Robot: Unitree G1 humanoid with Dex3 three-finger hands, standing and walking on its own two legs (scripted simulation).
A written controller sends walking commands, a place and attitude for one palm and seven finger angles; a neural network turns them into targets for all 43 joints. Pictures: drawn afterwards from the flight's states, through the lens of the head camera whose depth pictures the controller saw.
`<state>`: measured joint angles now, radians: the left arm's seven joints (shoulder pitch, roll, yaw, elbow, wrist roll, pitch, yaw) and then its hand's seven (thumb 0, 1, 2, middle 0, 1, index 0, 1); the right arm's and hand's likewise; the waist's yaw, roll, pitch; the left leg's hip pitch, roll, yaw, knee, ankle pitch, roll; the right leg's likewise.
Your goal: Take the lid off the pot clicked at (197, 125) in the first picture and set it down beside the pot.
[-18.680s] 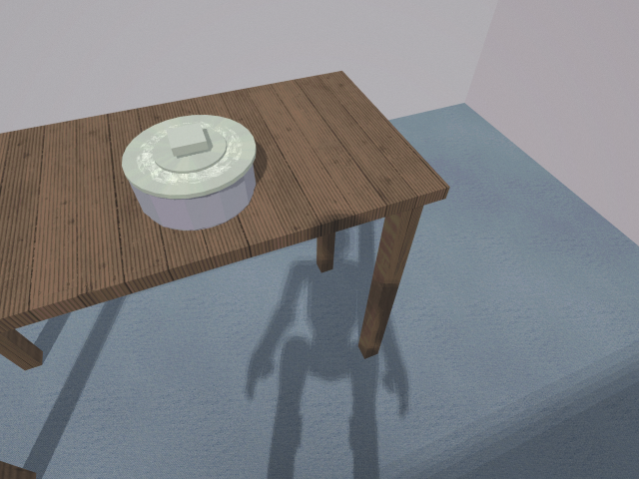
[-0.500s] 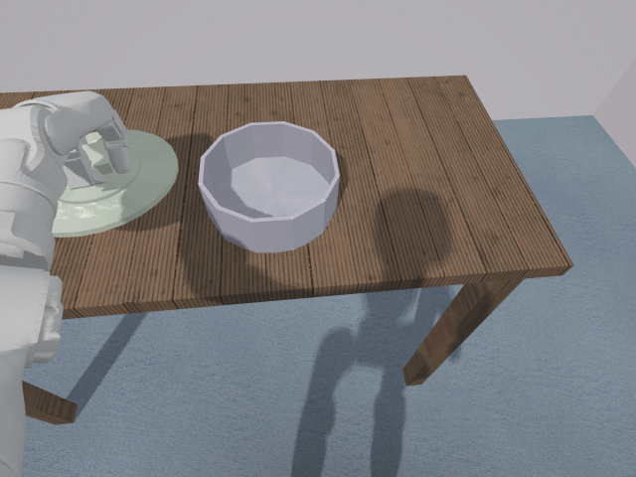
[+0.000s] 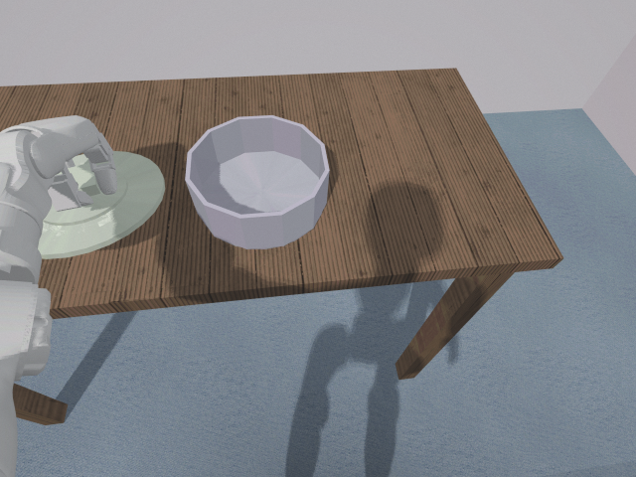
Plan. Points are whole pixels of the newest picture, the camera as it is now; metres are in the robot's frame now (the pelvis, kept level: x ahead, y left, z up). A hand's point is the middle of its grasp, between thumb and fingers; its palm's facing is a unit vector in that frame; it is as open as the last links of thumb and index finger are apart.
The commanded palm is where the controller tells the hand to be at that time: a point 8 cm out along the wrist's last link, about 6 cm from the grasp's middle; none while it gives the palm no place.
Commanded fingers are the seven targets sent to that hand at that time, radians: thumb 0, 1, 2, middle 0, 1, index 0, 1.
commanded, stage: lower the lid onto the table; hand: left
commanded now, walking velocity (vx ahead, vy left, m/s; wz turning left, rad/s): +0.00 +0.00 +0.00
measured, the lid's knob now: (75, 182) +0.49 +0.29 +0.07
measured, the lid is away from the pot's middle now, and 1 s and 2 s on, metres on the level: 0.24 0.25 0.25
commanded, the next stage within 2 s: open the fingers wide in 0.42 s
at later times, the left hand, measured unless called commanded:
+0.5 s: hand (81, 193) +0.47 +0.28 +0.07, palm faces -0.49 -0.11 -0.86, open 5.7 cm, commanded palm +0.48 +0.29 +0.12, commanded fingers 0.00 0.50 1.15 -0.69 -0.95 -1.03 -1.10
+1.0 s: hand (80, 202) +0.46 +0.28 +0.07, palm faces -0.43 -0.09 -0.90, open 6.9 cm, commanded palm +0.48 +0.29 +0.12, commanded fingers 0.00 0.17 0.85 -0.48 -0.89 -0.61 -0.94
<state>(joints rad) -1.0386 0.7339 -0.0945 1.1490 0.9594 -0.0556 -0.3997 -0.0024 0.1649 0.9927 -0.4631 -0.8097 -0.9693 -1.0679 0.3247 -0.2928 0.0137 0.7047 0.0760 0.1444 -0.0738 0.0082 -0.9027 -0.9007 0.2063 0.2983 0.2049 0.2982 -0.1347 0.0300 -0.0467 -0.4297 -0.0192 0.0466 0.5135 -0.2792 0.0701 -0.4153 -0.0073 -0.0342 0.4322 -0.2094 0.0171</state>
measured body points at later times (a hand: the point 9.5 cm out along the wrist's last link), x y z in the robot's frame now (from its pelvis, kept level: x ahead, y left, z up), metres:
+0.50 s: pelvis +0.00 +0.01 -0.01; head +0.08 +0.02 +0.44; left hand +0.49 +0.29 +0.12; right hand -0.01 -0.27 -0.13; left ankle -0.02 +0.07 -0.74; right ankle -0.01 -0.14 -0.74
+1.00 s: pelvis -0.01 +0.00 -0.01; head +0.07 +0.01 +0.44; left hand +0.48 +0.28 +0.12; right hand +0.01 -0.28 -0.13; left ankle -0.02 +0.07 -0.74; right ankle -0.01 -0.14 -0.74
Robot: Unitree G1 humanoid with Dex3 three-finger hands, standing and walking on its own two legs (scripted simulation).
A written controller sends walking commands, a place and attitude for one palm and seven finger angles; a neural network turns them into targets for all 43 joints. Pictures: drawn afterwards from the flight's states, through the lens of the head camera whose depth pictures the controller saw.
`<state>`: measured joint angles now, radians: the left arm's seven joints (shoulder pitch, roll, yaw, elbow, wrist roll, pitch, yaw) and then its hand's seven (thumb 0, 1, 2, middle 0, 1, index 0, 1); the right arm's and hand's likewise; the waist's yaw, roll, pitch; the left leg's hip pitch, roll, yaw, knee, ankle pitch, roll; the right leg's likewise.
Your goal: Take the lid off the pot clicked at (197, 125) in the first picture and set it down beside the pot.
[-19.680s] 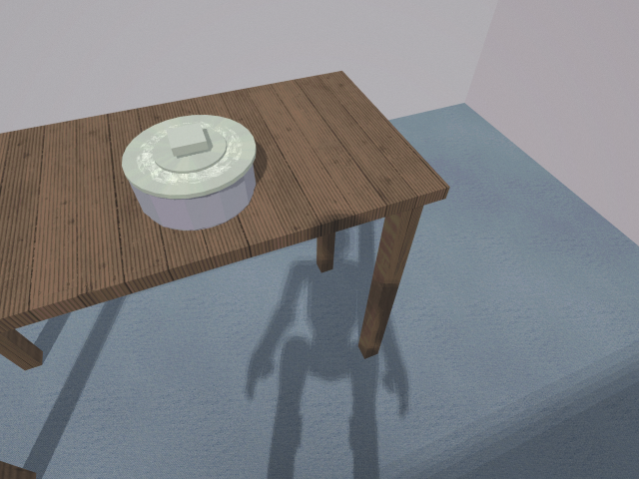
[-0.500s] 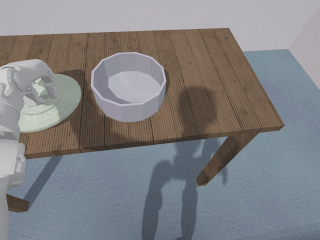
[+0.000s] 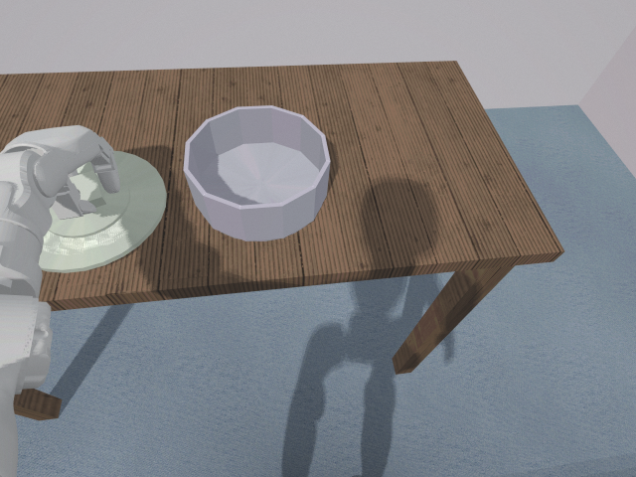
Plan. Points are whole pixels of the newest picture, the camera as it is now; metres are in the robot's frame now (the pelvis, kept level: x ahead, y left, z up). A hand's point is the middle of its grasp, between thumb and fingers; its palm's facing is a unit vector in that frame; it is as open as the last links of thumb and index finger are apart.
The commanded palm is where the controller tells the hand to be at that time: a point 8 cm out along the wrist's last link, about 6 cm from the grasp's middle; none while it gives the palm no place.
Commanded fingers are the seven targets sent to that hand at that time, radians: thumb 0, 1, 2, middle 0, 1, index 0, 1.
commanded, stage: open the fingers wide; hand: left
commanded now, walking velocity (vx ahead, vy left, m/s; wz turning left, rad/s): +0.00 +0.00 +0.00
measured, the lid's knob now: (79, 193) +0.49 +0.30 +0.04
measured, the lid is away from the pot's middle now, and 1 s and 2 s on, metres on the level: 0.25 0.25 0.25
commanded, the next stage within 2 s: raise the empty hand in 0.62 s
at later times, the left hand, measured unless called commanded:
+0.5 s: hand (76, 187) +0.47 +0.29 +0.07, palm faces -0.45 -0.09 -0.89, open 10.6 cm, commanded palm +0.50 +0.29 +0.13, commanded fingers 0.00 -0.03 0.69 -0.37 -0.83 -0.37 -0.83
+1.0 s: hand (68, 166) +0.49 +0.29 +0.10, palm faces -0.40 -0.09 -0.91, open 11.1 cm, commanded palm +0.50 +0.28 +0.16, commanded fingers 0.00 -0.04 0.70 -0.37 -0.82 -0.37 -0.82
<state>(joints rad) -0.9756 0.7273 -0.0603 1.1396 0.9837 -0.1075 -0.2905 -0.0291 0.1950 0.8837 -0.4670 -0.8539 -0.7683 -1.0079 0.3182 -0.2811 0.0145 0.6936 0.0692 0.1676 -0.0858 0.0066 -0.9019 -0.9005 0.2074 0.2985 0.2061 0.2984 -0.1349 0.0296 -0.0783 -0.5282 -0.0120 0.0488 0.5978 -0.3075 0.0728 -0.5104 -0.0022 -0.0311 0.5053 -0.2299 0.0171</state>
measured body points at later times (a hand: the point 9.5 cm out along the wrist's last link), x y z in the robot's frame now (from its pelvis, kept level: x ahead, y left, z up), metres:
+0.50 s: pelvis +0.00 +0.00 +0.00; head +0.09 +0.01 +0.44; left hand +0.49 +0.29 +0.12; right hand +0.00 -0.28 -0.12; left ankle -0.02 +0.07 -0.73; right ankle +0.00 -0.14 -0.73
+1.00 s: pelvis +0.01 +0.01 +0.00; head +0.09 +0.02 +0.44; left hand +0.51 +0.29 +0.15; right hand +0.01 -0.27 -0.12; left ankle -0.02 +0.07 -0.73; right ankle +0.00 -0.14 -0.73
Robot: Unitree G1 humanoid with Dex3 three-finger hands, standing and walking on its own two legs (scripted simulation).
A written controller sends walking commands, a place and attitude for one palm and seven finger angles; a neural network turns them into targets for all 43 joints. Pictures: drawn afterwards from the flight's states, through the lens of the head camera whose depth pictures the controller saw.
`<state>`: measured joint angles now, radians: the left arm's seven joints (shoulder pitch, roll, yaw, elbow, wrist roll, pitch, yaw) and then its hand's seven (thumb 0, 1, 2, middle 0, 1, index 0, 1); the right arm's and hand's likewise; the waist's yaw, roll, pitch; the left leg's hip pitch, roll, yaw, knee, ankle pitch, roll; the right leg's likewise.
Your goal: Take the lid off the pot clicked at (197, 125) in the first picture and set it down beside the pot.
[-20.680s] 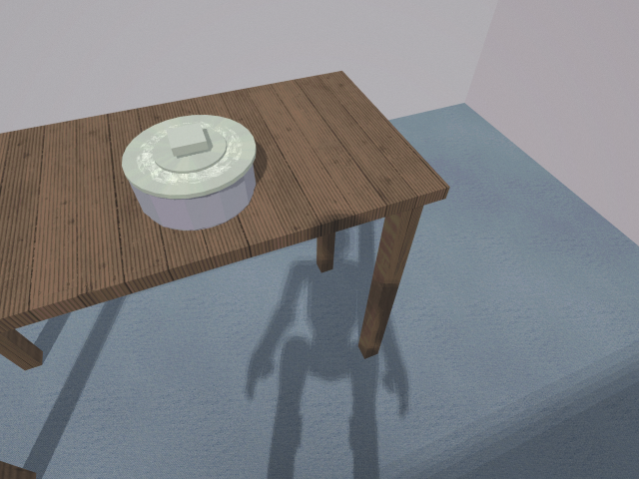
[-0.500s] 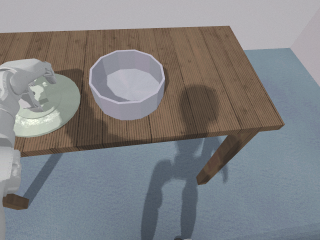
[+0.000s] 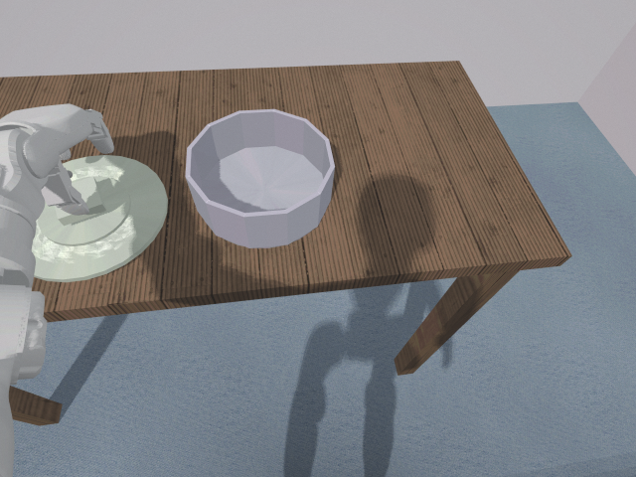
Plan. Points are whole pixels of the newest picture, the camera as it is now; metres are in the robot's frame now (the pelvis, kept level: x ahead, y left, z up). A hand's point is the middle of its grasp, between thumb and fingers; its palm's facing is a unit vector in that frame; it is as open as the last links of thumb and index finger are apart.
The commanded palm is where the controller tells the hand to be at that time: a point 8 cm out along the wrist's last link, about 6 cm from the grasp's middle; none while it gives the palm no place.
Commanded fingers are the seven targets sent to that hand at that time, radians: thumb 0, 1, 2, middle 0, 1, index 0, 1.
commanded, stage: raise the empty hand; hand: left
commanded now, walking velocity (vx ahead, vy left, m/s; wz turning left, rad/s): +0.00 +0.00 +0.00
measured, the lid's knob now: (79, 200) +0.48 +0.29 +0.04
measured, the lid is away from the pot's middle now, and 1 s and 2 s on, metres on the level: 0.25 0.25 0.25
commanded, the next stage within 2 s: draw the hand back to the body in 1.02 s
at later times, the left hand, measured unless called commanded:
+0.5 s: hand (41, 140) +0.47 +0.28 +0.15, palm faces -0.35 -0.08 -0.93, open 11.0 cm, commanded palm +0.48 +0.28 +0.22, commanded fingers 0.00 -0.04 0.70 -0.37 -0.82 -0.37 -0.82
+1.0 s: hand (16, 102) +0.47 +0.28 +0.20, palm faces -0.32 -0.09 -0.94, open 11.0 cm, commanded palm +0.48 +0.28 +0.26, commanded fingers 0.00 -0.04 0.70 -0.37 -0.82 -0.37 -0.82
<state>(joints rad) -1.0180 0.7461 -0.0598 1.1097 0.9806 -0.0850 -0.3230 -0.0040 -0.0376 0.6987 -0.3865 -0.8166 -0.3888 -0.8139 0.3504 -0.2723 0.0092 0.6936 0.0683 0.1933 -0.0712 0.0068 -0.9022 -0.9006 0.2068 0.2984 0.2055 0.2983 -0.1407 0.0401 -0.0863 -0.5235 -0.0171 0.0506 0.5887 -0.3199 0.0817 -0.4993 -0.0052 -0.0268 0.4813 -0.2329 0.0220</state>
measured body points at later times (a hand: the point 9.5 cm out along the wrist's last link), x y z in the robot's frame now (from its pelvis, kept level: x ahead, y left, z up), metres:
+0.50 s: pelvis +0.00 +0.00 +0.01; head +0.06 +0.00 +0.45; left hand +0.49 +0.28 +0.21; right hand +0.03 -0.28 -0.12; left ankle -0.03 +0.06 -0.73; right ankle -0.01 -0.15 -0.73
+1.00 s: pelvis -0.01 -0.01 +0.01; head +0.05 +0.00 +0.46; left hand +0.48 +0.28 +0.26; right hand +0.04 -0.28 -0.11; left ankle -0.03 +0.06 -0.73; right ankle -0.01 -0.15 -0.73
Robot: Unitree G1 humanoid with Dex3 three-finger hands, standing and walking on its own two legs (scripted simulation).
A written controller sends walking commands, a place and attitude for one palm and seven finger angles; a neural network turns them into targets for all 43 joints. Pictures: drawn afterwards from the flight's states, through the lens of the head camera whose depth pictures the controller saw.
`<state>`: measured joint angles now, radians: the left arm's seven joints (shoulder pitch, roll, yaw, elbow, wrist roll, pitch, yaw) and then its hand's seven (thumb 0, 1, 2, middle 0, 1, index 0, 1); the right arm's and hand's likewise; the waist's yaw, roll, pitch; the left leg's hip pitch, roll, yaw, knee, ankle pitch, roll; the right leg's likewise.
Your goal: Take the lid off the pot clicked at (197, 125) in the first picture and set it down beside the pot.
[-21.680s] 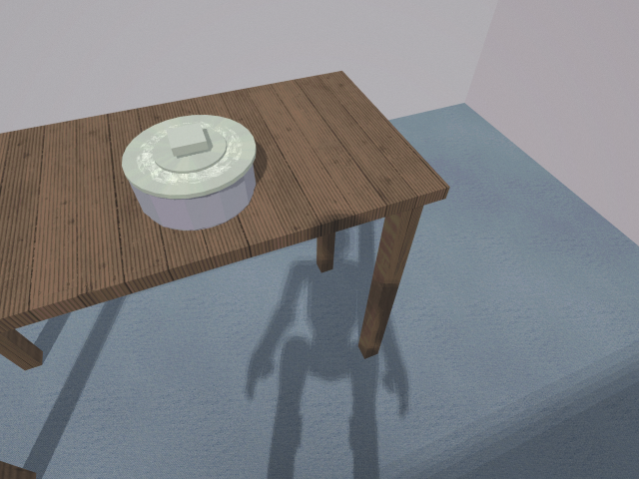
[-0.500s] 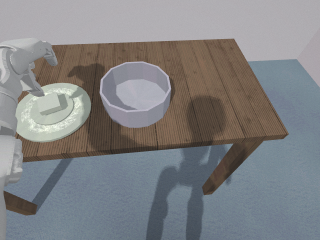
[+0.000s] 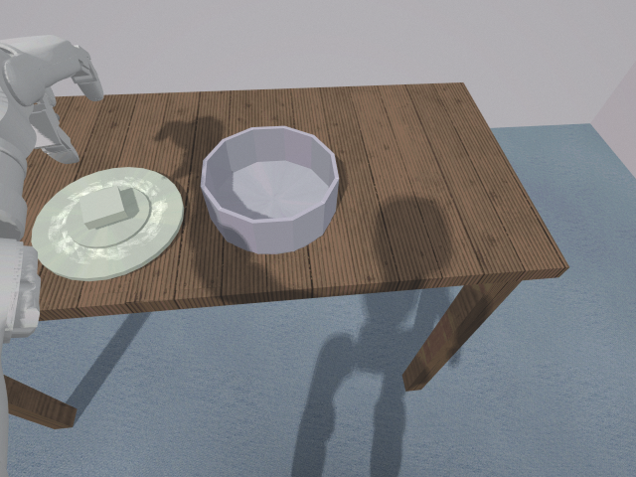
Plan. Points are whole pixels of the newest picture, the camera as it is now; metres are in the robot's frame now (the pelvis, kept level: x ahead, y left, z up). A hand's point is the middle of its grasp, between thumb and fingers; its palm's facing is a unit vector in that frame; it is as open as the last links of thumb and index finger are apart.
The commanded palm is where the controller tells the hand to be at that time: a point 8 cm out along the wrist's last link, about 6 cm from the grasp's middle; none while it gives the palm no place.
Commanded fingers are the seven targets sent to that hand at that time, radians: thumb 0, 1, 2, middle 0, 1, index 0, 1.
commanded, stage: raise the empty hand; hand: left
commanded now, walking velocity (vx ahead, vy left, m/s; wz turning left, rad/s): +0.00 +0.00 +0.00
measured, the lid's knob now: (103, 207) +0.49 +0.29 +0.03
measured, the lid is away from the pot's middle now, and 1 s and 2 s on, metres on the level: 0.25 0.25 0.25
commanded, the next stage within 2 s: draw the hand back to the body in 0.02 s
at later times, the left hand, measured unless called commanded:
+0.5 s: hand (52, 143) +0.46 +0.27 +0.18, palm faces -0.28 -0.05 -0.96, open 11.0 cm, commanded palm +0.42 +0.28 +0.24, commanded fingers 0.00 -0.04 0.70 -0.37 -0.82 -0.37 -0.82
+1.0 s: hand (61, 141) +0.40 +0.22 +0.23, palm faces +0.36 -0.91 -0.22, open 10.5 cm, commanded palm +0.34 +0.27 +0.23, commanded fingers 0.00 0.31 0.78 -0.31 -0.62 -0.31 -0.62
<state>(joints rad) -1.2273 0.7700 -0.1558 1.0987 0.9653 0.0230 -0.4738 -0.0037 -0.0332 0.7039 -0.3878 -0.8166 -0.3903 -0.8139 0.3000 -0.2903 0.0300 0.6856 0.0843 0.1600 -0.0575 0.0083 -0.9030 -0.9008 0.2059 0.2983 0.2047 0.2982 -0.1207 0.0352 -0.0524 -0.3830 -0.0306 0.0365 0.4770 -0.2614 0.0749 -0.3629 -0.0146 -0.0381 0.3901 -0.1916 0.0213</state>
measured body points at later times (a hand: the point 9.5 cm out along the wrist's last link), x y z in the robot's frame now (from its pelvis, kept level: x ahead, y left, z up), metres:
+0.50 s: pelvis +0.00 +0.00 +0.00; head +0.05 -0.01 +0.45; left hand +0.47 +0.27 +0.23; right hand +0.09 -0.26 -0.12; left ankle -0.02 +0.07 -0.74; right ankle -0.01 -0.14 -0.74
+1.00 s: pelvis +0.01 -0.02 +0.00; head +0.02 -0.02 +0.45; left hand +0.38 +0.27 +0.24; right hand +0.14 -0.27 -0.10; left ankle -0.02 +0.07 -0.74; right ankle -0.01 -0.14 -0.74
